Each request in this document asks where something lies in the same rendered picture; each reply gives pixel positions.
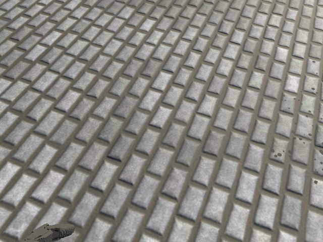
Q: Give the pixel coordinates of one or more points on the robot left hand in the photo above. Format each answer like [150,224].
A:
[49,233]

